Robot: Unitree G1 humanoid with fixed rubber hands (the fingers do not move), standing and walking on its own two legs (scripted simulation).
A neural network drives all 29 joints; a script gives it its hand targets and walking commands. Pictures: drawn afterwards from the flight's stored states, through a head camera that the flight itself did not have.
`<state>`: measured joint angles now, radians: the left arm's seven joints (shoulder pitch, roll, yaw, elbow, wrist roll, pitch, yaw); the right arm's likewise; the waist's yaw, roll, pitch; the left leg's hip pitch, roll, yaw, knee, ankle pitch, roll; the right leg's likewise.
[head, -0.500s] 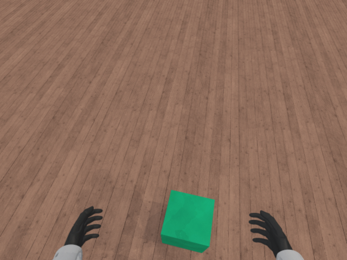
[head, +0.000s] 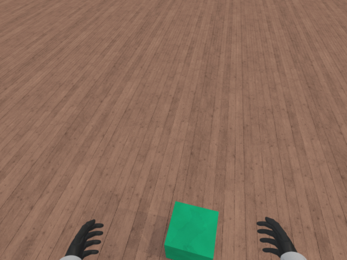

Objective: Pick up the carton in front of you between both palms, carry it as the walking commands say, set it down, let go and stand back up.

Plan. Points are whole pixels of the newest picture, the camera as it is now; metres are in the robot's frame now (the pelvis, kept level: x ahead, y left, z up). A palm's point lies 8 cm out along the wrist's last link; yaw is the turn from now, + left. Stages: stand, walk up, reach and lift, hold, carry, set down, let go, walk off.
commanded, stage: stand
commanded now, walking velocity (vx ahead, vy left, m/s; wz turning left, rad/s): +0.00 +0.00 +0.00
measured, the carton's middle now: (191, 235) +0.36 -0.07 -0.65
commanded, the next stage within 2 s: none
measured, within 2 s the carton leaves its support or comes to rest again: neither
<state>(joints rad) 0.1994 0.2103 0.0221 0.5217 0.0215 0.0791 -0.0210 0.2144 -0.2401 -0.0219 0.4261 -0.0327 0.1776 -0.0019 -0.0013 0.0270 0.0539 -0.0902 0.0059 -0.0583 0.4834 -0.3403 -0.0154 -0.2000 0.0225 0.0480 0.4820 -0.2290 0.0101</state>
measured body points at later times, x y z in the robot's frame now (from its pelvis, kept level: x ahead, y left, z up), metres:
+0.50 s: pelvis +0.02 -0.01 +0.00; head +0.03 -0.03 +0.45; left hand +0.13 +0.29 -0.09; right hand +0.16 -0.30 -0.12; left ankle -0.05 +0.13 -0.74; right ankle +0.02 -0.13 -0.74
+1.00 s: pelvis +0.01 -0.01 +0.00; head +0.01 -0.03 +0.45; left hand +0.11 +0.30 -0.10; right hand +0.12 -0.31 -0.12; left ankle -0.05 +0.13 -0.74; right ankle +0.02 -0.13 -0.74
